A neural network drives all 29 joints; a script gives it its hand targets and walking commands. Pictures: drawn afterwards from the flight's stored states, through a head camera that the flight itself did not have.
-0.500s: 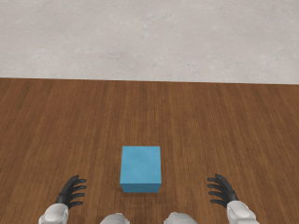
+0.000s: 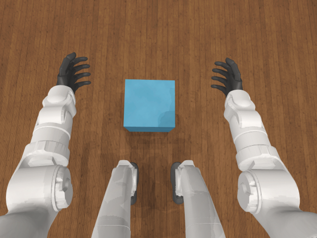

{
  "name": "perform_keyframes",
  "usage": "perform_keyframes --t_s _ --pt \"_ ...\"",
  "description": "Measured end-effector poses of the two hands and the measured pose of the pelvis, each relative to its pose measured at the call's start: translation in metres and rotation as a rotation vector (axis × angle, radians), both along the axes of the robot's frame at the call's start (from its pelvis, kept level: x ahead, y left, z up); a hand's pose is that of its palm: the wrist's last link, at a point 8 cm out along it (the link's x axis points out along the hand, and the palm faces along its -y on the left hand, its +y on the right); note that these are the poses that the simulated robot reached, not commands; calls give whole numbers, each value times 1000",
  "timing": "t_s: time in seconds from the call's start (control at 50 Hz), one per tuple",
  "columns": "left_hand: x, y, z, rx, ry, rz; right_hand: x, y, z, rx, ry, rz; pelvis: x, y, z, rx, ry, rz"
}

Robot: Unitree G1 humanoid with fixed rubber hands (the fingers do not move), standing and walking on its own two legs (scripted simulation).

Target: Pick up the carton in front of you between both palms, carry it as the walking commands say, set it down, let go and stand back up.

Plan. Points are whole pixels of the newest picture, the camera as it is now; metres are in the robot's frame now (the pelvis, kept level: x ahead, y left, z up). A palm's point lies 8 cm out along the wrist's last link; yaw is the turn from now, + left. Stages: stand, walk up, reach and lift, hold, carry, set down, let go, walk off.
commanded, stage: reach and lift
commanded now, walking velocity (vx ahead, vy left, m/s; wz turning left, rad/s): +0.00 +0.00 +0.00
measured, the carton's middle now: (149, 108) +0.48 +0.02 -0.53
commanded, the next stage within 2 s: none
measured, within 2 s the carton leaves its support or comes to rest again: leaves its support in 1.86 s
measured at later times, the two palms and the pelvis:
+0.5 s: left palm (91, 87) +0.48 +0.21 -0.24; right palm (208, 90) +0.48 -0.17 -0.24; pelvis +0.01 +0.00 -0.09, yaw -1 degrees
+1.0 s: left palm (107, 103) +0.48 +0.21 -0.45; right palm (193, 104) +0.48 -0.17 -0.44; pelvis -0.05 +0.00 -0.27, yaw -1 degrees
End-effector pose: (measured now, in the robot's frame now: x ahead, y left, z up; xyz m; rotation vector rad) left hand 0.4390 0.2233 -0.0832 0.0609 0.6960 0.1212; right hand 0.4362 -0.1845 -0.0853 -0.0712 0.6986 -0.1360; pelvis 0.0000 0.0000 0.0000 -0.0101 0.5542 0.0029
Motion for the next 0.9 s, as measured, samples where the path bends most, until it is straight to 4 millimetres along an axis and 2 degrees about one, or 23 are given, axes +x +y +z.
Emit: perform_keyframes --t_s 0.1,0.16,0.26,0.34,0.4,0.48,0.56,0.64,0.76,0.9 --pt "36 -3 -13 -9 -35 4 35 9 -13 8 -36 -10 -9 2 -12 -3 85 0" --pt "50 -5 -20 -6 -49 1 50 13 -19 6 -51 -10 -9 3 -14 -5 132 2" --pt "58 -6 -38 -6 -46 3 57 15 -38 10 -47 -8 -2 4 -17 -7 207 4" --pt "58 -8 -64 -9 -30 10 57 15 -65 13 -30 -9 4 4 -30 -8 270 3" --pt "55 -9 -94 -10 -11 16 55 14 -94 13 -13 -10 7 4 -50 -8 312 1" --pt "48 -10 -145 -5 9 24 49 13 -145 12 7 -13 7 2 -84 -8 350 0" --pt "41 -9 -198 3 12 26 43 10 -197 10 7 -13 0 0 -124 -8 361 -2" --pt "36 -7 -241 7 0 28 39 8 -240 10 -5 -9 -10 -1 -164 -7 337 -5" --pt "38 -7 -283 3 -16 37 41 11 -282 11 -16 -6 -28 -3 -213 -6 257 -4" --pt "40 -14 -327 -9 24 41 42 16 -325 20 24 -9 -43 -3 -250 -9 183 -3"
